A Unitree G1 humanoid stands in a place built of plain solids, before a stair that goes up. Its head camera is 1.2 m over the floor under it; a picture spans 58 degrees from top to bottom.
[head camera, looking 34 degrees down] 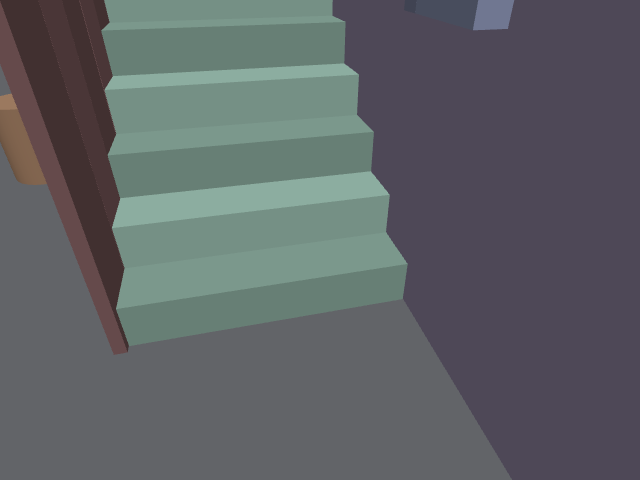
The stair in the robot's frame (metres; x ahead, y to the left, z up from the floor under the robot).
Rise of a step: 0.18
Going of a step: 0.23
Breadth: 1.07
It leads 14 degrees to the left of straight ahead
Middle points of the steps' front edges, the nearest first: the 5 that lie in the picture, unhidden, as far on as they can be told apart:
1.21 0.18 0.18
1.44 0.23 0.37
1.67 0.29 0.55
1.89 0.34 0.73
2.12 0.40 0.92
